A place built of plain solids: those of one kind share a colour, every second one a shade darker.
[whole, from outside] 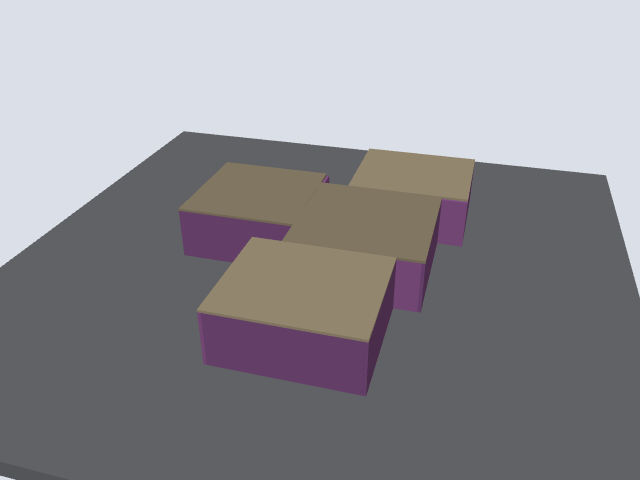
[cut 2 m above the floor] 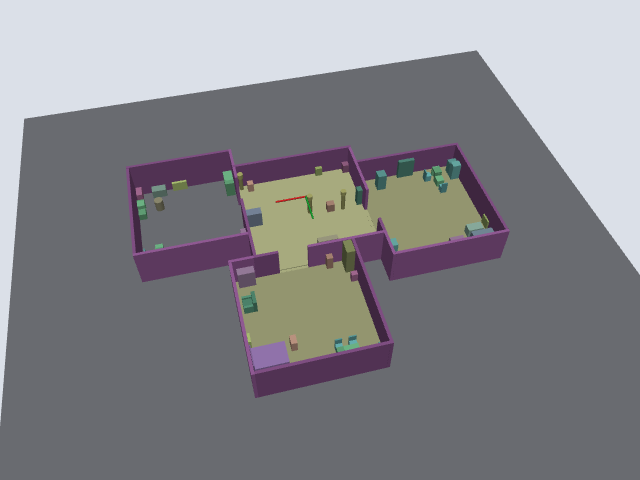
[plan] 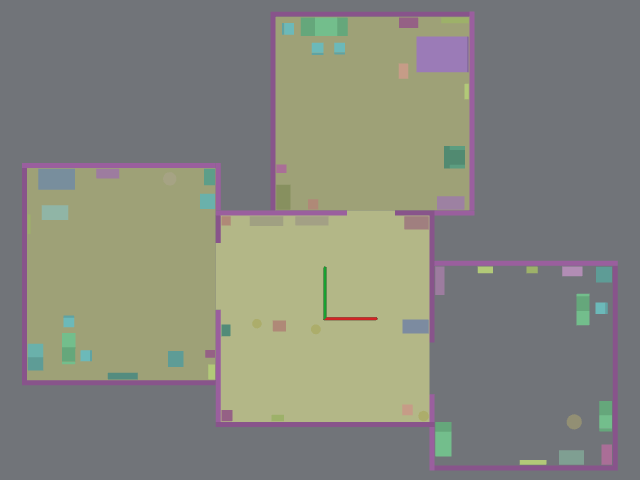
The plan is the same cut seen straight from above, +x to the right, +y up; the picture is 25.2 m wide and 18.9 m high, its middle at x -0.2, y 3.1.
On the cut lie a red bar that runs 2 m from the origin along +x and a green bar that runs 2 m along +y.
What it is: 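One storey of an old house, long lived in; a hub and three side rooms behind broad openings; a side room's floor lies below the hub's by a bare drop, by one riser or not at all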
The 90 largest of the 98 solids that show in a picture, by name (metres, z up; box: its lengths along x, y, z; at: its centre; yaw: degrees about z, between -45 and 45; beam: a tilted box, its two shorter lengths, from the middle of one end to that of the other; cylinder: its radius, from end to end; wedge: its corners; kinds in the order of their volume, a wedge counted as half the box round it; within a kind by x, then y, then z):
{
 "floor_1": {"box": [7.42, 8.36, 0.79], "at": [-8.02, 1.76, 0.35]},
 "floor_2": {"box": [0.2, 2.64, 0.79], "at": [-4.21, 1.67, 0.35]},
 "floor_3": {"box": [8.22, 8.13, 0.79], "at": [0.0, 0.0, 0.35]},
 "floor_4": {"box": [1.9, 0.2, 0.74], "at": [1.81, 4.17, 0.32]},
 "floor_5": {"box": [7.64, 7.63, 0.74], "at": [1.87, 8.08, 0.32]},
 "wall_1": {"box": [0.2, 8.36, 3.44], "at": [-11.83, 1.76, 1.67]},
 "wall_2": {"box": [7.62, 0.2, 3.44], "at": [-8.12, -2.52, 1.67]},
 "wall_3": {"box": [7.62, 0.2, 3.44], "at": [-8.12, 6.04, 1.67]},
 "wall_4": {"box": [0.2, 4.41, 3.44], "at": [-4.21, -1.86, 1.67]},
 "wall_5": {"box": [0.2, 1.08, 3.44], "at": [-4.21, 3.52, 1.67]},
 "wall_6": {"box": [0.2, 1.87, 3.44], "at": [-4.21, 5.2, 1.67]},
 "wall_7": {"box": [0.2, 7.83, 3.44], "at": [-2.05, 8.18, 1.67]},
 "wall_8": {"box": [5.17, 0.2, 3.44], "at": [-1.73, 4.17, 1.67]},
 "wall_9": {"box": [8.62, 0.2, 3.44], "at": [0.0, -4.17, 1.67]},
 "wall_10": {"box": [7.64, 0.2, 3.44], "at": [1.87, 11.99, 1.67]},
 "wall_11": {"box": [1.55, 0.2, 3.44], "at": [3.53, 4.17, 1.67]},
 "wall_12": {"box": [0.2, 1.71, 3.44], "at": [4.21, -5.12, 1.67]},
 "wall_13": {"box": [0.2, 1.09, 3.44], "at": [4.21, -3.52, 1.67]},
 "wall_14": {"box": [0.2, 5.01, 3.44], "at": [4.21, 1.56, 1.67]},
 "wall_15": {"box": [1.58, 0.2, 3.44], "at": [5.1, 4.17, 1.67]},
 "wall_16": {"box": [0.2, 7.83, 3.44], "at": [5.79, 8.18, 1.67]},
 "wall_17": {"box": [7.21, 0.2, 3.44], "at": [7.92, -5.88, 1.67]},
 "wall_18": {"box": [7.21, 0.2, 3.44], "at": [7.92, 2.18, 1.67]},
 "wall_19": {"box": [0.2, 7.86, 3.44], "at": [11.42, -1.85, 1.67]},
 "roof_1": {"box": [7.62, 8.76, 0.16], "at": [-8.12, 1.76, 3.47]},
 "roof_2": {"box": [8.62, 8.53, 0.16], "at": [0.0, 0.0, 3.47]},
 "roof_3": {"box": [8.04, 7.83, 0.16], "at": [1.87, 8.18, 3.47]},
 "roof_4": {"box": [7.21, 8.26, 0.16], "at": [7.92, -1.85, 3.47]},
 "bed_1": {"box": [1.99, 1.41, 0.77], "at": [4.59, 10.41, 1.07]},
 "bed_2": {"box": [0.07, 1.41, 1.17], "at": [5.62, 10.41, 1.27]},
 "carton_stack_1": {"box": [0.61, 0.52, 1.06], "at": [-11.4, -1.78, 1.27]},
 "carton_stack_2": {"box": [0.61, 0.53, 1.3], "at": [-11.4, -1.25, 1.39]},
 "carton_stack_3": {"box": [0.62, 0.64, 1.31], "at": [-5.88, -1.59, 1.4]},
 "carton_stack_4": {"box": [0.59, 0.61, 1.3], "at": [-4.63, 4.62, 1.39]},
 "carton_stack_5": {"box": [0.63, 0.63, 0.98], "at": [10.98, 1.74, 0.44]},
 "desk_1": {"box": [0.53, 0.56, 0.52], "at": [-10.09, -0.84, 1.0]},
 "desk_2": {"box": [0.56, 0.74, 0.52], "at": [-0.68, 11.5, 0.95]},
 "desk_3": {"box": [0.87, 0.74, 0.51], "at": [0.04, 11.5, 1.66]},
 "desk_4": {"box": [0.42, 0.74, 1.23], "at": [0.69, 11.5, 1.3]},
 "desk_5": {"box": [0.64, 0.97, 0.49], "at": [4.66, -4.94, 0.97]},
 "desk_6": {"box": [0.64, 0.38, 1.26], "at": [4.66, -4.26, 0.58]},
 "desk_7": {"box": [0.51, 0.56, 0.57], "at": [10.15, 0.03, 0.23]},
 "desk_8": {"box": [0.51, 0.56, 0.57], "at": [11.04, -3.52, 0.23]},
 "metal_shelving_1": {"box": [0.92, 0.39, 1.77], "at": [-8.56, 5.71, 1.63]},
 "metal_shelving_2": {"box": [0.37, 1.12, 1.91], "at": [4.52, 1.49, 0.9]},
 "metal_shelving_3": {"box": [0.8, 0.38, 1.79], "at": [9.74, 1.86, 0.84]},
 "workbench_1": {"box": [1.44, 0.83, 1.38], "at": [-10.57, 5.49, 1.43]},
 "wardrobe_1": {"box": [0.56, 0.98, 2.31], "at": [-1.64, 4.79, 1.84]},
 "coat_rack_1": {"box": [1.31, 0.37, 2.01], "at": [-0.52, 3.85, 1.75]},
 "radiator_1": {"box": [0.11, 0.77, 0.74], "at": [-11.65, 3.72, 1.11]},
 "radiator_2": {"box": [0.26, 0.6, 0.68], "at": [-4.47, -2.1, 1.09]},
 "radiator_3": {"box": [0.5, 0.26, 0.67], "at": [-1.86, -3.91, 1.08]},
 "radiator_4": {"box": [1.09, 0.23, 0.95], "at": [5.12, 11.75, 1.16]},
 "radiator_5": {"box": [0.17, 0.62, 0.71], "at": [5.57, 8.95, 1.04]},
 "radiator_6": {"box": [0.6, 0.26, 0.73], "at": [6.31, 1.92, 0.31]},
 "radiator_7": {"box": [0.45, 0.26, 0.67], "at": [8.16, 1.92, 0.29]},
 "radiator_8": {"box": [1.06, 0.19, 0.79], "at": [8.19, -5.66, 0.34]},
 "trunk_1": {"box": [1.04, 0.59, 0.69], "at": [-10.64, 4.18, 1.09]},
 "trunk_2": {"box": [0.99, 0.57, 0.7], "at": [9.7, -5.47, 0.3]},
 "tall_odds_1": {"box": [0.39, 0.32, 0.59], "at": [-4.53, -1.38, 1.04]},
 "tall_odds_2": {"box": [0.44, 0.44, 0.7], "at": [-3.86, -3.82, 1.09]},
 "tall_odds_3": {"box": [0.41, 0.33, 0.68], "at": [-1.72, 5.9, 1.03]},
 "tall_odds_4": {"box": [0.76, 0.42, 0.72], "at": [3.29, 11.66, 1.05]},
 "tall_odds_5": {"box": [0.41, 0.8, 0.84], "at": [11.09, -5.35, 0.37]},
 "chest_drawers_1": {"box": [1.09, 0.53, 1.35], "at": [4.95, 4.56, 1.36]},
 "side_table_1": {"box": [0.37, 0.37, 1.03], "at": [-3.9, 3.85, 1.26]},
 "side_table_2": {"box": [0.52, 0.43, 0.67], "at": [-1.8, -0.29, 1.08]},
 "side_table_3": {"box": [0.41, 0.41, 1.04], "at": [-0.47, 4.5, 1.21]},
 "side_table_4": {"box": [0.37, 0.6, 0.8], "at": [3.09, 9.75, 1.09]},
 "side_table_5": {"box": [0.42, 0.43, 0.7], "at": [3.25, -3.59, 1.09]},
 "highchair_pram_1": {"box": [1.04, 0.56, 1.2], "at": [3.56, -0.3, 1.34]},
 "hall_bench_1": {"box": [1.32, 0.39, 1.05], "at": [-2.31, 3.84, 1.27]},
 "pet_corner_1": {"box": [0.97, 0.53, 1.01], "at": [3.6, 3.77, 1.25]},
 "dining_chair_1": {"box": [0.42, 0.38, 0.47], "at": [-10.09, -0.15, 0.98]},
 "dining_chair_2": {"box": [0.38, 0.43, 0.5], "at": [-9.45, -1.46, 0.99]},
 "dining_chair_3": {"box": [0.39, 0.47, 0.47], "at": [-1.42, 11.41, 0.93]},
 "dining_chair_4": {"box": [0.46, 0.4, 0.46], "at": [-0.29, 10.67, 0.92]},
 "dining_chair_5": {"box": [0.43, 0.38, 0.47], "at": [0.57, 10.68, 0.93]},
 "dining_chair_6": {"box": [0.4, 0.46, 0.56], "at": [10.85, 0.42, 0.23]},
 "bookcase_1": {"box": [1.18, 0.27, 1.5], "at": [-7.96, -2.26, 1.5]},
 "armchair_1": {"box": [0.23, 0.89, 0.95], "at": [4.79, 6.36, 1.16]},
 "armchair_2": {"box": [0.6, 0.73, 0.46], "at": [5.21, 6.28, 0.92]},
 "armchair_3": {"box": [0.6, 0.16, 0.61], "at": [5.21, 6.72, 0.99]},
 "crate_stack_1": {"box": [0.43, 0.65, 0.6], "at": [-4.55, 5.58, 1.04]},
 "crate_stack_2": {"box": [0.36, 0.47, 1.39], "at": [-3.9, -0.46, 1.44]},
 "stool_pouffe_round_1": {"cylinder": 0.26, "from": [-6.12, 5.51, 0.74], "to": [-6.12, 5.51, 1.36]},
 "stool_pouffe_round_2": {"cylinder": 0.3, "from": [9.81, -4.06, 0.0], "to": [9.81, -4.06, 0.85]},
 "floor_lamp_round_1": {"cylinder": 0.14, "from": [-2.68, -0.19, 0.74], "to": [-2.68, -0.19, 2.14]},
 "floor_lamp_round_2": {"cylinder": 0.15, "from": [3.88, -3.83, 0.74], "to": [3.88, -3.83, 1.85]},
 "floor_lamp_round_3": {"cylinder": 0.21, "from": [3.88, -3.83, 1.85], "to": [3.88, -3.83, 2.2]}
}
